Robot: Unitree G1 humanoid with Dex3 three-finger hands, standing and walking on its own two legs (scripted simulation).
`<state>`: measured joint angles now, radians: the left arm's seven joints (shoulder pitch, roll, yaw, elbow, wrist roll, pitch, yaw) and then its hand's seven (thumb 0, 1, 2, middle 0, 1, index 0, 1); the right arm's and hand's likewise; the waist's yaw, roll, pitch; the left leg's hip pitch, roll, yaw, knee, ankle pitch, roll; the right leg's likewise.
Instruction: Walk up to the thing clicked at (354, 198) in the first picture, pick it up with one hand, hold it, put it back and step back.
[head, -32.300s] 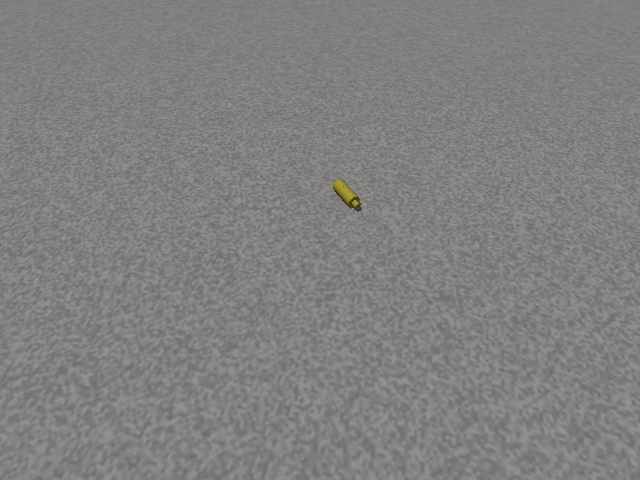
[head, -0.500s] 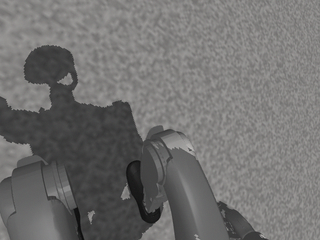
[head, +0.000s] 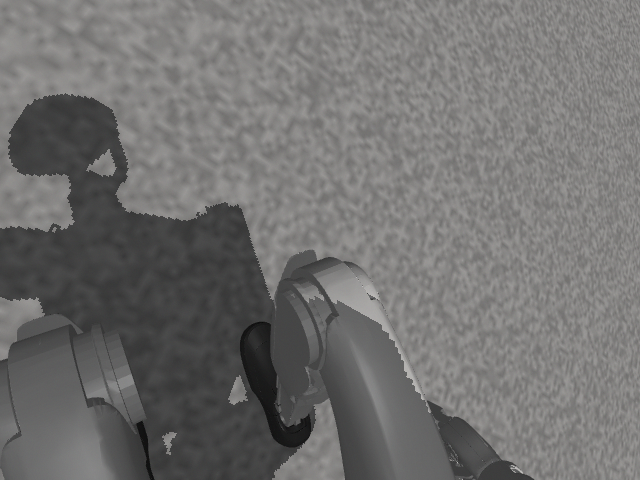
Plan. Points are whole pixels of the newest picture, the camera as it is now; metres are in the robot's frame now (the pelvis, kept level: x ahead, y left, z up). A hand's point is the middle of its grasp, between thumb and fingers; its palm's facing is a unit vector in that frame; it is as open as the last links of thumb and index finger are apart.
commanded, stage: open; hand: left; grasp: from above
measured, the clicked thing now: out of the picture +0.45 +0.36 -0.28
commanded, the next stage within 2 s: withdraw in 0.90 s
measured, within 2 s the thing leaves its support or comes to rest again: rests again in 0.22 s
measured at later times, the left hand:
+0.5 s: hand out of the picture +0.44 +0.37 -0.23, palm faces -0.46 -0.15 -0.87, open 11.4 cm
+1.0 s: hand out of the picture +0.44 +0.38 -0.23, palm faces -0.45 -0.14 -0.88, open 13.7 cm
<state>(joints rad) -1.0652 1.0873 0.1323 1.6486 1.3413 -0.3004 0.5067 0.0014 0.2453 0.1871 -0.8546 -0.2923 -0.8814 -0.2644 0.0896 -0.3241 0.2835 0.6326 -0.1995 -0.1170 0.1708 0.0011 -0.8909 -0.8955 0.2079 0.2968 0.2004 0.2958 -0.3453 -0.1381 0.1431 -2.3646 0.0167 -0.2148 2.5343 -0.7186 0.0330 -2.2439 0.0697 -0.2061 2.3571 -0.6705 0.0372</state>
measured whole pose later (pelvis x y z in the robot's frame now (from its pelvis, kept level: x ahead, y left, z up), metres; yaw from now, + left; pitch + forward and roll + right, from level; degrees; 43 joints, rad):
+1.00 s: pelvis +0.00 +0.00 +0.00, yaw +0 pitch +29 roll -15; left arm -1.08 1.11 0.09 1.64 1.31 -0.30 0.48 0.00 -0.43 0.91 -0.13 -0.99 -0.14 -0.97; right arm 0.08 -0.33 0.31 0.61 -0.20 -0.12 0.17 0.00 -0.89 -0.90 0.21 0.30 0.20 0.30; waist -0.35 -0.14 0.14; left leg -2.35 0.02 -0.23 2.53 -0.71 0.03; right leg -2.23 0.07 -0.22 2.34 -0.66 0.04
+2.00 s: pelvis -0.02 +0.00 +0.02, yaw +4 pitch +32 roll -12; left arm -1.10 0.99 0.09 1.44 1.32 -0.34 0.30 0.00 -0.45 0.94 -0.14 -0.96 -0.15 -0.95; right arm 0.13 -0.31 0.20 0.63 -0.15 0.05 0.11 0.00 -0.90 -0.90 0.21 0.30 0.20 0.30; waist -0.29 -0.05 0.04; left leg -2.35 0.00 -0.14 2.41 -0.63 0.04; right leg -2.23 0.04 -0.15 2.28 -0.63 0.03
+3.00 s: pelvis +0.03 +0.00 +0.32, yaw +14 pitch +22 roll -5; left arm 0.11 0.33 0.08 0.22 0.01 0.32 0.06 0.01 0.90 0.89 -0.21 -0.30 -0.21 -0.30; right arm 0.15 -0.21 0.06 0.56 0.05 -0.09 -0.09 0.01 -0.90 -0.90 0.21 0.30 0.20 0.30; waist -0.07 0.03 -0.18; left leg -1.25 0.00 -0.07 1.44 -0.57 0.01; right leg -1.19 0.03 -0.06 1.37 -0.56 0.00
